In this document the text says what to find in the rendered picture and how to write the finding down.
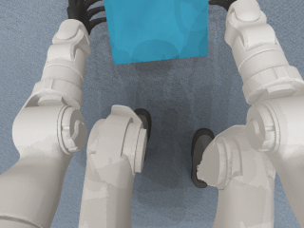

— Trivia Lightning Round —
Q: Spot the right robot hand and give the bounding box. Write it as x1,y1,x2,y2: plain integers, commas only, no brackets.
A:
208,0,237,11

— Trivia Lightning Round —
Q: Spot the robot thigh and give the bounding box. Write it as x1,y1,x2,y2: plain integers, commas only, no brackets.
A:
78,115,147,228
208,134,275,228

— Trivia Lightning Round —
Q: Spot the robot right upper arm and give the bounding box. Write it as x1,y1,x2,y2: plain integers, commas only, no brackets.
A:
244,94,304,228

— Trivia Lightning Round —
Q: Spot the carton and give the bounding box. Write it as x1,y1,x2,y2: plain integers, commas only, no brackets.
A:
104,0,208,65

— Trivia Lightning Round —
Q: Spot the right robot forearm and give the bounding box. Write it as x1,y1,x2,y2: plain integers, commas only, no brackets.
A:
224,0,304,105

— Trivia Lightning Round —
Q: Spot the robot right thigh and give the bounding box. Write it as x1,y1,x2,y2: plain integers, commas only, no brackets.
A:
208,134,275,228

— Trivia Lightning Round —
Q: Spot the left robot forearm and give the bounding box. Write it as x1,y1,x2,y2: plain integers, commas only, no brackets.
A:
12,19,91,147

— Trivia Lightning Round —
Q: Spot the robot left thigh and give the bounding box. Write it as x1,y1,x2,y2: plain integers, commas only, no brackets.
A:
78,115,147,228

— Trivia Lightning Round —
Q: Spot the robot left upper arm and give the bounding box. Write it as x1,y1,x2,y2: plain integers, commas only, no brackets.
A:
0,104,87,228

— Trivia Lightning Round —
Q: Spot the left robot hand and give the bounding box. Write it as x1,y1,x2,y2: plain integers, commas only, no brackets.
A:
66,0,107,36

